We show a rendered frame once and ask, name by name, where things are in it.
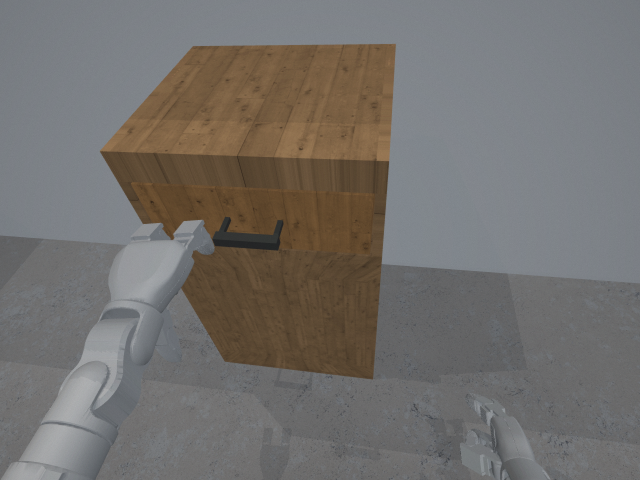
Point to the right robot hand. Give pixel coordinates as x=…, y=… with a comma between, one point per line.
x=484, y=453

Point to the handle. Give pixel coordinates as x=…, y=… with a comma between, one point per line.
x=247, y=240

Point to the cabinet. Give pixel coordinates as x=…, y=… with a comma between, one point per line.
x=297, y=117

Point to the left robot forearm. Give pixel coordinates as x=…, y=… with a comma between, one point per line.
x=80, y=427

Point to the left robot hand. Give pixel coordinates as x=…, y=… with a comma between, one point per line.
x=152, y=268

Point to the right robot forearm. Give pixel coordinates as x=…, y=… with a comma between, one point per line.
x=522, y=469

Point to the drawer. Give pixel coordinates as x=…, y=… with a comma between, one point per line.
x=312, y=220

